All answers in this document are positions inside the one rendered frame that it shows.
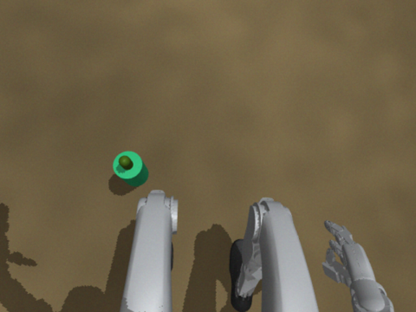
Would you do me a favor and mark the bottle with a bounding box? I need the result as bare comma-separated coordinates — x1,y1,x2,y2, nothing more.
113,151,148,187

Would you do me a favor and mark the right robot arm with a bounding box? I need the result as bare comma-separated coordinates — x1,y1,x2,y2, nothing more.
350,279,394,312

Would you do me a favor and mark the right robot hand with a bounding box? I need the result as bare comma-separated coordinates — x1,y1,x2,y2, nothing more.
322,220,376,288

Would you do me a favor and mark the right robot foot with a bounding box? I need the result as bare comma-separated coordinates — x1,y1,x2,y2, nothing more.
229,239,252,312

